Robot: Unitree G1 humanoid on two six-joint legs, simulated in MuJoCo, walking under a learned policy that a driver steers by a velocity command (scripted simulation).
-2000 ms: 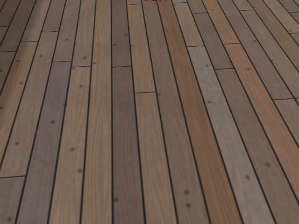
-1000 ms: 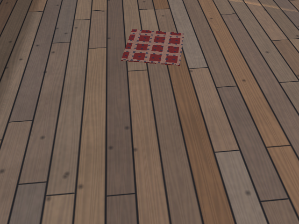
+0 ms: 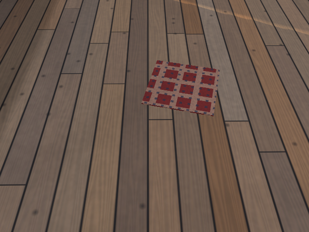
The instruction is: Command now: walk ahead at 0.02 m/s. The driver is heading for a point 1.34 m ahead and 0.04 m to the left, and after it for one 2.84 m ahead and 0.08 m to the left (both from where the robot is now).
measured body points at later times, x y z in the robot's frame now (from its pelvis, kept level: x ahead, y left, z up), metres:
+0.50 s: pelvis +0.00 +0.00 +0.00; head +0.01 +0.00 +0.45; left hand +0.03 +0.25 -0.15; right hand +0.07 -0.25 -0.15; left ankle +0.02 +0.12 -0.74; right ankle -0.01 -0.13 -0.74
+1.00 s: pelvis +0.00 +0.00 +0.00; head +0.01 +0.00 +0.45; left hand -0.01 +0.23 -0.16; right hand +0.03 -0.24 -0.15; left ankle +0.02 +0.12 -0.74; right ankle -0.01 -0.13 -0.74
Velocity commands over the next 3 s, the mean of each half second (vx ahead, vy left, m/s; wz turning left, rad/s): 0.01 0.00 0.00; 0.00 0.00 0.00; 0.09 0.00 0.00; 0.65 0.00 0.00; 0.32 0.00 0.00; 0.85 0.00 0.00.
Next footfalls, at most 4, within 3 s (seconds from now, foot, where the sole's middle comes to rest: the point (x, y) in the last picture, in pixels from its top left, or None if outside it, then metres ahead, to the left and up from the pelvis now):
2.04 right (184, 228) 0.53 -0.09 -0.77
2.50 left None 0.47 0.13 -0.77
2.98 right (198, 158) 0.89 -0.19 -0.77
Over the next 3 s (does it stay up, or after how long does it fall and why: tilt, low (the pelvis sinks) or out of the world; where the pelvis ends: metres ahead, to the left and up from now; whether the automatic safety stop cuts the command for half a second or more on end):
stays up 0.71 -0.05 -0.03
